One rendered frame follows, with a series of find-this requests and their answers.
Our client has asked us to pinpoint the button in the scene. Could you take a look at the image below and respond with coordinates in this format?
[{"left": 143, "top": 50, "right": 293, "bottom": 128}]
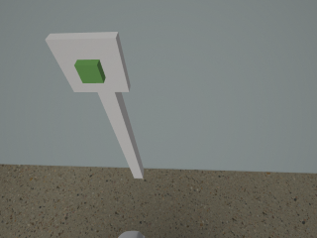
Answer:
[{"left": 74, "top": 59, "right": 106, "bottom": 83}]

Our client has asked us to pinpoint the panel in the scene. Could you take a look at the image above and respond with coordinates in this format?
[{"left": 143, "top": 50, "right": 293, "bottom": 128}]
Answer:
[{"left": 45, "top": 32, "right": 145, "bottom": 179}]

